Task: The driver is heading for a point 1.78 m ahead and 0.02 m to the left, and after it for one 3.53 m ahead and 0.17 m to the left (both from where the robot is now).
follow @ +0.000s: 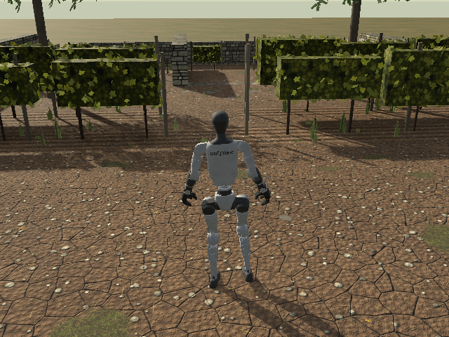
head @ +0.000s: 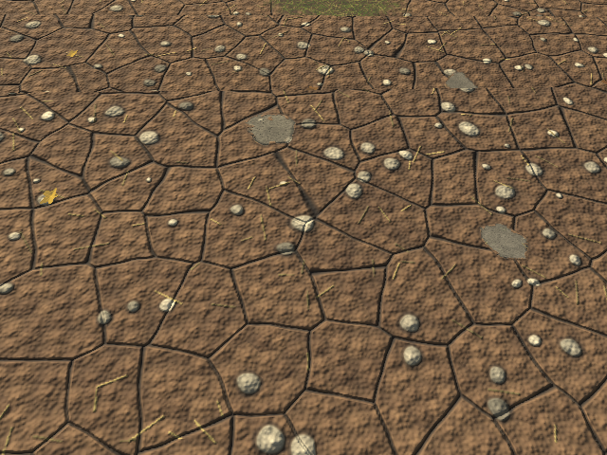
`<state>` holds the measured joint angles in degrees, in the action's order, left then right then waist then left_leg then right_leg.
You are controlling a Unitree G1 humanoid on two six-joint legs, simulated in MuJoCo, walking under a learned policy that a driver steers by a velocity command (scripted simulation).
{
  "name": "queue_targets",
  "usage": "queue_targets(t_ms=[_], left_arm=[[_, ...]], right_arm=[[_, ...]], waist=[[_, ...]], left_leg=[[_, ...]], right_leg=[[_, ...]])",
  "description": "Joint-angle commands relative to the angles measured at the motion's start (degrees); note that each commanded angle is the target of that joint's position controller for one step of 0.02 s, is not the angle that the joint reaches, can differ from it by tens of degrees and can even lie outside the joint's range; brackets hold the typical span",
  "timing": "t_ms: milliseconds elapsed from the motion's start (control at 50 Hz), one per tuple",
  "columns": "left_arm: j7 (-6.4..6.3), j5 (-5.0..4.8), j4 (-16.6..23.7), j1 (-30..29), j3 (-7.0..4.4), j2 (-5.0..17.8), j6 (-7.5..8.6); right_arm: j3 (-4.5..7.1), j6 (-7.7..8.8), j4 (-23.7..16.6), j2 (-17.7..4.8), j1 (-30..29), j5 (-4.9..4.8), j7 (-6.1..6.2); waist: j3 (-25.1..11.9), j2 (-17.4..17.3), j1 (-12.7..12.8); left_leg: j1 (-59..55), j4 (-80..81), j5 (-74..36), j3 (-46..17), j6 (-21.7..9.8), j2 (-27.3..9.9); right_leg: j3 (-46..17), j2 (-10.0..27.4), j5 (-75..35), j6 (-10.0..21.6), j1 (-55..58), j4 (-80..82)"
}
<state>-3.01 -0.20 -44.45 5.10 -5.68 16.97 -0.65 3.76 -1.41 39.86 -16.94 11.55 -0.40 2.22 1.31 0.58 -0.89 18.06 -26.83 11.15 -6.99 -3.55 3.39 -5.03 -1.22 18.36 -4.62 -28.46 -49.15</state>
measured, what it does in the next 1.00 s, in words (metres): walks ahead: right foot, then left foot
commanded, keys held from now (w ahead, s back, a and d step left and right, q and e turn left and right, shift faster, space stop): q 0.20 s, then no key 0.18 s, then w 0.62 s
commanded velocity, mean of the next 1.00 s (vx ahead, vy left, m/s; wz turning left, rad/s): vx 0.20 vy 0.00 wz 0.25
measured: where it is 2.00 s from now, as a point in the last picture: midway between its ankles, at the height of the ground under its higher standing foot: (242, 326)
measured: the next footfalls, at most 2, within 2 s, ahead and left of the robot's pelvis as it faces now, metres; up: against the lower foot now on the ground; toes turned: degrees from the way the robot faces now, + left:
right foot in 0.18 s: +0.06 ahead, -0.15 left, +0.00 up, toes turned +12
left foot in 0.54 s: +0.00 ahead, +0.10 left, +0.00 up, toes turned +12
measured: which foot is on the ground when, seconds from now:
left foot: down 0.00-0.18, up 0.20-0.52, down 0.54-0.98, up 1.00-1.00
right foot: up 0.00-0.16, down 0.18-0.54, up 0.56-0.96, down 0.98-1.00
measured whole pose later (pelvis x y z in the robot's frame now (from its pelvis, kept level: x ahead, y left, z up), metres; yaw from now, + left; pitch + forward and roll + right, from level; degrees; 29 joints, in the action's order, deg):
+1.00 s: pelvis +0.19 -0.01 -0.03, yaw +14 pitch +3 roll +0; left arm 2.9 -0.7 -40.2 1.4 -2.1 16.5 5.1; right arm 3.8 2.1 45.2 -17.8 26.5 -0.8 0.7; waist 1.7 -0.4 -4.3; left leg -2.7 -26.2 28.1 -1.8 0.9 -2.2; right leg 2.6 0.0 6.2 3.5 -28.7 -32.1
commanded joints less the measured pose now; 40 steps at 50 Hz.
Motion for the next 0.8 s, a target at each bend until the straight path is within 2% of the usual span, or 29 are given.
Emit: queue_targets(t_ms=[20, 100, 140, 160, 180, 200, 220, 240, 260, 280, 300, 340, 380, 400, 420, 460, 480, 500, 520, 540, 560, 580, 600, 620, 640, 660, 720, 800], left_arm=[[0.68, -0.32, 4.2, -2.8, -0.49, 4.1, 1.51], [1.72, -0.7, 4.0, -0.8, -0.55, 4.9, 2.61], [2.33, -0.72, 3.1, 2.4, -0.74, 5.1, 3.1], [2.44, -0.47, 2.4, 4.4, -1.18, 6.2, 3.17], [2.16, 0.51, 2.6, 5.5, -1.96, 9.7, 2.84], [1.94, 1.86, 2.9, 3.8, -2.54, 13.8, 2.04], [1.91, 2.51, 4.3, 2.8, -1.82, 10.5, 2.27], [1.62, 1.98, 5.3, 0.3, -0.86, 7.5, 2.32], [1.5, 1.17, 5.5, -1.9, -0.43, 6.1, 2.18], [1.4, 0.35, 5.6, -2.1, -0.09, 5.5, 2.11], [1.26, 0.14, 5.3, -1.4, 0.18, 5.6, 1.93], [1.08, 0.44, 4.5, 0.8, 0.18, 6.0, 1.46], [0.98, 0.5, 4.2, 1.7, 0.18, 6.4, 1.08], [1.09, 0.34, 4.0, 2.2, 0.19, 6.6, 0.93], [1.35, 0.04, 3.7, 3.0, 0.05, 7.4, 0.82], [1.97, -0.55, 2.9, 5.4, -0.4, 9.8, 0.68], [2.21, -0.95, 2.8, 5.3, -0.33, 10.2, 0.68], [2.44, -1.36, 2.6, 5.3, -0.13, 10.1, 0.77], [2.71, -1.35, 2.1, 5.9, 0.43, 8.8, 1.13], [3.11, -0.68, 2.2, 5.0, 1.56, 5.6, 1.9], [3.77, 0.71, 4.3, 2.7, 3.12, 0.1, 3.07], [3.4, -0.66, 7.5, -2.6, 2.3, 3.8, 4.16], [3.25, -1.63, 7.6, -3.6, 0.87, 7.7, 4.62], [3.58, -2.01, 6.5, -1.8, 0.53, 8.1, 4.81], [3.75, -1.67, 5.2, -0.3, 0.46, 7.4, 4.99], [4.03, -1.22, 5.1, -0.3, 0.43, 7.1, 5.24], [4.91, -0.58, 4.7, -1.3, 1.25, 4.2, 5.83], [5.57, -0.7, 6.4, -6.2, 2.57, 2.1, 5.82]], right_arm=[[3.1, 0.05, -4.3, -10.7, -0.4, 0.07, 0.04], [3.23, -0.61, -5.6, -10.6, -2.3, -0.44, -0.38], [3.15, -1.1, -6.5, -10.3, -4.3, -1.18, -0.22], [2.94, -1.3, -7.0, -9.5, -4.5, -1.44, -0.01], [2.25, -1.31, -7.4, -6.9, -2.6, -0.96, -0.05], [2.19, -0.78, -8.6, -6.0, 0.1, -1.14, -0.37], [3.62, -0.07, -7.8, -11.1, 0.2, 0.12, -0.53], [4.49, -0.08, -6.5, -12.9, 0.8, -0.2, -0.72], [4.44, -0.58, -5.2, -11.6, 1.5, -0.2, -0.59], [4.08, -1.03, -4.9, -10.1, 1.5, 0.0, -0.41], [3.49, -1.28, -5.0, -8.2, 1.2, -0.16, -0.53], [2.57, -1.11, -6.2, -6.1, -0.9, -0.59, -0.64], [1.68, -0.89, -7.0, -4.7, -2.7, -0.32, -0.74], [1.04, -0.82, -7.2, -3.6, -3.0, -0.09, -0.99], [0.47, -0.71, -7.5, -2.7, -3.8, -0.14, -1.3], [0.66, -0.31, -7.2, -4.2, -3.8, -0.66, -1.74], [0.85, 0.07, -6.5, -4.8, -2.3, -0.73, -1.92], [0.96, 0.56, -5.3, -4.9, -0.1, -0.67, -2.07], [1.09, 0.95, -4.2, -5.1, 2.2, -0.67, -1.97], [1.27, 1.33, -3.3, -5.9, 6.5, -0.68, -1.63], [2.28, 1.6, -2.4, -10.6, 12.0, 0.09, -1.06], [3.65, 2.4, -1.6, -15.0, 15.2, 0.61, -1.92], [2.61, 3.69, -1.9, -11.4, 13.3, 0.79, -2.1], [1.72, 4.57, -2.0, -8.6, 11.2, 0.64, -2.03], [1.42, 5.03, -2.3, -7.7, 9.4, 0.37, -1.95], [1.13, 5.21, -2.3, -7.1, 8.6, 0.05, -1.9], [1.0, 5.35, -2.3, -6.4, 8.9, 0.33, -1.66], [1.62, 5.32, -1.0, -8.2, 11.0, -0.12, -1.62]], waist=[[-5.9, -9.7, -0.9], [-7.0, -10.2, -0.4], [-7.5, -9.7, 2.0], [-7.8, -8.6, 2.7], [-9.3, -0.5, 1.5], [-6.6, 15.3, -1.9], [-6.4, 12.5, -0.2], [-5.6, 8.1, -1.0], [-4.3, 6.2, -1.7], [-3.6, 6.1, -1.1], [-3.2, 6.3, -0.7], [-3.6, 7.5, 0.6], [-4.9, 8.8, 1.7], [-6.1, 9.3, 2.2], [-5.7, 10.3, 3.1], [-3.3, 11.7, 4.2], [-2.1, 10.8, 3.2], [-1.1, 9.4, 1.8], [-1.0, 7.8, 0.5], [-3.1, 5.3, -1.6], [-6.1, -7.7, -2.7], [-2.6, -15.9, -5.6], [2.2, -11.2, -5.0], [4.2, -10.5, -3.4], [4.5, -10.1, -2.5], [5.4, -9.4, -2.0], [3.6, -7.0, -1.8], [3.7, -7.1, -3.4]], left_leg=[[-9.0, 6.4, -9.0, -17.9, -9.4, -13.6], [-9.9, 4.0, -16.2, -22.4, -9.2, -12.7], [-8.8, 1.6, -17.2, -22.4, -7.1, -10.4], [-5.4, -0.4, -12.3, -21.1, -4.8, -8.3], [1.8, -9.0, 2.0, -15.8, -1.7, -3.9], [14.5, -19.1, 23.4, -3.9, 1.9, 6.0], [16.2, -33.1, 26.3, -3.0, 4.8, 2.1], [15.5, -38.5, 22.5, -3.4, 5.8, 0.9], [15.5, -40.7, 19.3, -2.9, 6.8, 0.7], [16.7, -42.6, 16.7, -2.9, 7.6, 0.9], [16.4, -43.0, 15.4, -2.4, 8.3, 1.1], [15.5, -37.5, 13.8, 0.0, 9.0, 0.8], [12.5, -28.6, 13.8, 1.7, 9.3, -1.1], [8.9, -23.1, 13.8, 3.4, 9.0, -2.4], [5.5, -18.1, 14.1, 5.3, 8.5, -3.0], [0.9, -11.2, 13.9, 8.7, 7.3, -1.9], [-2.6, -5.5, 10.2, 9.6, 6.0, -1.4], [-7.3, 1.0, 5.6, 10.4, 4.3, -0.8], [-12.8, 4.8, 4.8, 9.8, 2.7, -0.8], [-21.3, 5.1, 4.5, 4.1, 1.0, -5.0], [-29.7, 6.9, 6.4, -11.8, -3.4, -16.4], [-24.5, 14.4, 14.5, -27.7, -12.0, -25.3], [-22.3, 16.5, 20.8, -28.6, -13.8, -25.2], [-21.3, 17.1, 23.6, -24.3, -11.8, -22.5], [-21.0, 18.1, 22.2, -20.5, -10.1, -20.2], [-21.0, 18.9, 16.4, -17.6, -9.3, -19.2], [-19.0, 20.0, 1.2, -8.4, -8.1, -15.8], [-14.2, 19.9, -4.5, -1.6, -7.4, -14.0]], right_leg=[[-0.6, -0.6, 1.6, -0.2, -1.0, 5.7], [-0.8, -1.6, 2.4, 0.9, 4.5, 13.6], [0.3, -1.7, -4.4, 2.2, 11.2, 24.5], [-0.2, 0.7, -11.0, 3.3, 17.1, 29.5], [-8.2, 10.7, -15.7, 7.1, 24.4, 30.6], [-21.2, 21.3, -28.9, 16.3, 26.3, 31.5], [-24.4, 26.0, -30.7, 21.9, 22.9, 31.7], [-18.9, 22.6, -29.0, 20.6, 21.2, 30.9], [-13.5, 18.2, -26.3, 17.7, 20.4, 30.0], [-11.1, 16.3, -25.9, 16.6, 20.9, 29.6], [-9.1, 15.4, -28.5, 16.8, 20.6, 29.5], [-6.0, 13.7, -29.9, 17.2, 22.3, 29.5], [-4.8, 13.7, -29.9, 17.3, 24.3, 28.8], [-4.1, 13.4, -23.3, 16.9, 23.6, 29.7], [-4.1, 13.1, -14.1, 16.8, 21.6, 31.3], [-6.5, 13.7, 0.5, 17.2, 17.7, 33.8], [-7.0, 13.7, 4.4, 16.8, 15.6, 33.7], [-6.9, 13.4, 6.6, 16.2, 12.9, 33.1], [-6.3, 12.5, 6.7, 14.6, 10.0, 31.5], [-4.1, 10.6, 6.4, 11.6, 4.6, 26.0], [5.2, 3.6, 8.9, 6.4, -6.3, 9.2], [6.5, 0.8, 16.7, 5.1, -15.2, -0.1], [2.9, 4.1, 14.7, 5.3, -19.3, -8.2], [2.0, 5.6, 9.7, 6.1, -20.5, -10.4], [2.3, 6.4, 5.4, 6.6, -20.9, -10.6], [2.1, 7.3, 1.0, 6.5, -21.6, -9.4], [4.3, 6.9, -8.6, 4.8, -17.5, -3.8], [6.2, 4.7, -16.9, 3.0, -8.9, 9.9]])
Keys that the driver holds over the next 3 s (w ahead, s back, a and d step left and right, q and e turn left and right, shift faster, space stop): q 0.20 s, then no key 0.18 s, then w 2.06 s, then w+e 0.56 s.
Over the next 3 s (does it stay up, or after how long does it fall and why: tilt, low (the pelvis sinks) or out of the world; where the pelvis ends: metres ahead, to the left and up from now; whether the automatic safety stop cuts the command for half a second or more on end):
stays up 1.28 0.24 0.00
